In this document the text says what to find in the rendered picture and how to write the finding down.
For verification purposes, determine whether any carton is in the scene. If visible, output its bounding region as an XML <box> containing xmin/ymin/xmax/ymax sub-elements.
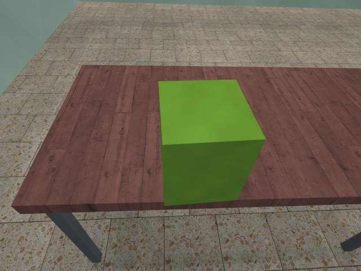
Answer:
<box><xmin>159</xmin><ymin>80</ymin><xmax>266</xmax><ymax>206</ymax></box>

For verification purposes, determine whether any table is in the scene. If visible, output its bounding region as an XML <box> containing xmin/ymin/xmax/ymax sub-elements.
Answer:
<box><xmin>11</xmin><ymin>65</ymin><xmax>361</xmax><ymax>263</ymax></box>

